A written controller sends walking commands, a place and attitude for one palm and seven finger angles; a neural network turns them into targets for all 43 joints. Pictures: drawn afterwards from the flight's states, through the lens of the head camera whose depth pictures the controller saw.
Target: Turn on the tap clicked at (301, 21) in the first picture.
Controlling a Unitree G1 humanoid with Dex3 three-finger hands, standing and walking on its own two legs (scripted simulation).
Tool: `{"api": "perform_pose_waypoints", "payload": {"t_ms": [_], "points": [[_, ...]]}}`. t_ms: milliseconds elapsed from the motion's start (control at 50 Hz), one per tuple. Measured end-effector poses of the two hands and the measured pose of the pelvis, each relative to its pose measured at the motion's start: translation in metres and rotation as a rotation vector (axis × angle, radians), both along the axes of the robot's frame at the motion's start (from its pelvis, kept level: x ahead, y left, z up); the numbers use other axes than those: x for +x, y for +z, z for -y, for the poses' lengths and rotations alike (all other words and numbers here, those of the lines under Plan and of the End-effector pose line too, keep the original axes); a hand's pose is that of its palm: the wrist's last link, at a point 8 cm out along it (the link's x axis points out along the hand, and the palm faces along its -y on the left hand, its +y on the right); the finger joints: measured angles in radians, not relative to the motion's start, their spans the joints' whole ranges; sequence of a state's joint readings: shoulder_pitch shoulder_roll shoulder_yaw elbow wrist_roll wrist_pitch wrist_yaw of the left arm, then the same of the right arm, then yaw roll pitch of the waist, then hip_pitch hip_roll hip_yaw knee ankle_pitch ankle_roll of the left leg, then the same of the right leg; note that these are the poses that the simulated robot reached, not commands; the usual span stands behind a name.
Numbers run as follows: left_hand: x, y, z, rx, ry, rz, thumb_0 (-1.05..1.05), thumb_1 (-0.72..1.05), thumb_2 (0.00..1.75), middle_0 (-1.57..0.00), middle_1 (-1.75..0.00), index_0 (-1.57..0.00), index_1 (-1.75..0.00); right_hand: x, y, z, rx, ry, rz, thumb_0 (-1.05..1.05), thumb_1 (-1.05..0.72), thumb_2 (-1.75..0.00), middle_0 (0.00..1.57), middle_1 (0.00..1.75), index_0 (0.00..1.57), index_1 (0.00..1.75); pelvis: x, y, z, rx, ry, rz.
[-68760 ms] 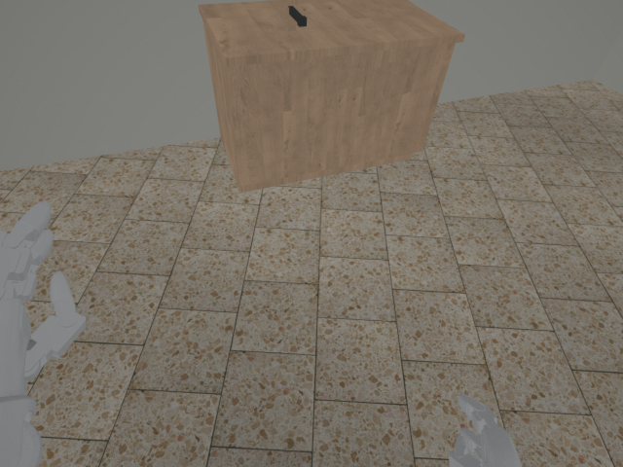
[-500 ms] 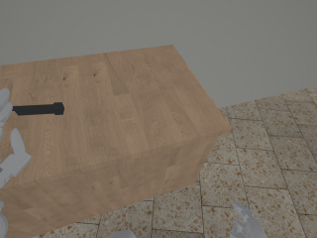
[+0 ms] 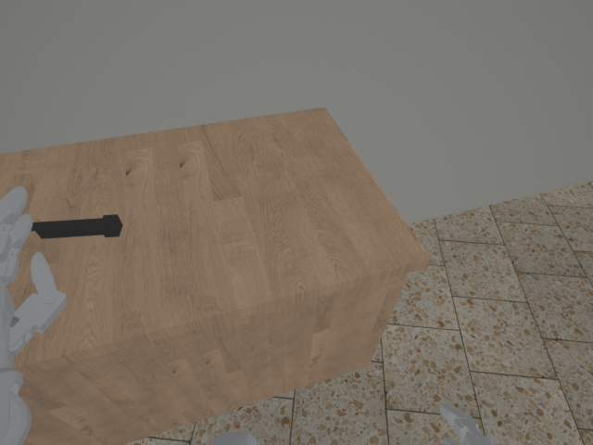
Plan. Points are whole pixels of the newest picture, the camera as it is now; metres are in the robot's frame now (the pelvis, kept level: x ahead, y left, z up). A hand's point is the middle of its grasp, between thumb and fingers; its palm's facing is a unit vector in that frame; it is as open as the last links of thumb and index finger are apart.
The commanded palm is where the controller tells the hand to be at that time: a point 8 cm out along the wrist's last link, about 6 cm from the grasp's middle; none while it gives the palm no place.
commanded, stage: shuffle to correct the standing spot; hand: left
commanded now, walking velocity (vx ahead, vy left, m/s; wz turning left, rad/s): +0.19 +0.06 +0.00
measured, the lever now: (111, 225) +0.44 +0.38 +0.00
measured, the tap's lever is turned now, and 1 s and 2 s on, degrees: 79 79 79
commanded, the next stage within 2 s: come to a stop and stand still in 0.12 s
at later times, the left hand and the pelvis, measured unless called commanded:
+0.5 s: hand (95, 269) +0.25 +0.25 +0.15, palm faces +0.40 -0.82 -0.40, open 7.4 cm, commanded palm +0.21 +0.28 +0.17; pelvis +0.04 +0.00 +0.00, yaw -1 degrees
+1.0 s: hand (66, 263) +0.26 +0.28 +0.15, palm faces +0.38 -0.86 -0.34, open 7.5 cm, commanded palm +0.20 +0.32 +0.17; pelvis +0.04 +0.04 +0.00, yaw -1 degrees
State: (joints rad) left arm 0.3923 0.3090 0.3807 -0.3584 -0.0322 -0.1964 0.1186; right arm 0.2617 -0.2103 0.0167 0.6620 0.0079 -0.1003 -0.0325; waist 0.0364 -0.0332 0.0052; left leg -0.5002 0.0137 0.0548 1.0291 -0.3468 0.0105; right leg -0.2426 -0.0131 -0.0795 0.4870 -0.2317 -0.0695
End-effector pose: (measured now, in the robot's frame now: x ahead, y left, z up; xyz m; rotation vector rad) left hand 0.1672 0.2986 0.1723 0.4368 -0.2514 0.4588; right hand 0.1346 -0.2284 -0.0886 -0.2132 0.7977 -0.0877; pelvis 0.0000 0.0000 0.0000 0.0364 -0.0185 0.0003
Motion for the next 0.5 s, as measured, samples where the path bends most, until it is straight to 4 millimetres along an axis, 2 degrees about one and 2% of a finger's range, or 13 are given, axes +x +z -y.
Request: {"api": "perform_pose_waypoints", "payload": {"t_ms": [60, 100, 160, 220, 280, 340, 400, 500], "points": [[0.018, -0.011, 0.010, -0.053, -0.034, -0.022, 0.01, 0.89, 0.90, -0.20, -0.30, -0.20, -0.31, 0.008, 0.011, 0.011, -0.045, -0.019, 0.032, 0.01, -0.91, -0.90, 0.20, 0.30, 0.20, 0.30, 0.007, 0.003, -0.001, 0.006, 0.000, -0.005], [0.028, -0.011, 0.017, -0.055, -0.087, -0.008, 0.02, 0.89, 0.90, -0.20, -0.30, -0.20, -0.31, 0.016, 0.018, 0.017, -0.077, -0.034, 0.065, 0.01, -0.91, -0.90, 0.20, 0.30, 0.20, 0.30, 0.012, 0.000, -0.004, -0.005, -0.006, -0.001], [0.041, -0.002, 0.022, 0.005, -0.171, 0.054, 0.02, 0.89, 0.90, -0.21, -0.30, -0.20, -0.31, 0.031, 0.022, 0.021, -0.105, -0.070, 0.124, 0.01, -0.91, -0.90, 0.20, 0.30, 0.20, 0.30, 0.017, -0.010, -0.010, -0.022, -0.023, 0.010], [0.050, 0.012, 0.021, 0.101, -0.203, 0.085, 0.02, 0.88, 0.90, -0.21, -0.30, -0.21, -0.31, 0.043, 0.025, 0.016, -0.080, -0.092, 0.150, 0.01, -0.91, -0.90, 0.20, 0.30, 0.20, 0.30, 0.021, -0.011, -0.007, 0.002, -0.036, 0.020], [0.054, 0.028, 0.018, 0.180, -0.187, 0.074, 0.02, 0.88, 0.90, -0.21, -0.30, -0.21, -0.31, 0.053, 0.020, 0.008, -0.031, -0.076, 0.160, 0.01, -0.91, -0.90, 0.19, 0.30, 0.20, 0.30, 0.028, -0.010, -0.004, -0.009, -0.023, 0.009], [0.052, 0.033, 0.018, 0.218, -0.155, 0.055, 0.01, 0.88, 0.90, -0.21, -0.30, -0.21, -0.31, 0.060, 0.005, 0.000, 0.026, -0.048, 0.144, 0.01, -0.91, -0.90, 0.19, 0.30, 0.20, 0.30, 0.034, -0.013, -0.002, -0.039, -0.002, 0.011], [0.049, 0.023, 0.014, 0.151, -0.114, 0.005, 0.01, 0.88, 0.90, -0.21, -0.30, -0.21, -0.31, 0.060, -0.003, -0.007, 0.064, -0.031, 0.087, 0.01, -0.91, -0.90, 0.20, 0.30, 0.20, 0.30, 0.039, -0.009, 0.000, -0.040, 0.005, 0.011], [0.047, -0.006, 0.009, 0.017, -0.053, -0.091, 0.01, 0.89, 0.90, -0.21, -0.30, -0.21, -0.31, 0.058, 0.001, -0.013, 0.041, -0.001, 0.043, 0.01, -0.91, -0.90, 0.20, 0.30, 0.20, 0.30, 0.044, -0.001, -0.002, -0.009, -0.017, 0.004]]}}
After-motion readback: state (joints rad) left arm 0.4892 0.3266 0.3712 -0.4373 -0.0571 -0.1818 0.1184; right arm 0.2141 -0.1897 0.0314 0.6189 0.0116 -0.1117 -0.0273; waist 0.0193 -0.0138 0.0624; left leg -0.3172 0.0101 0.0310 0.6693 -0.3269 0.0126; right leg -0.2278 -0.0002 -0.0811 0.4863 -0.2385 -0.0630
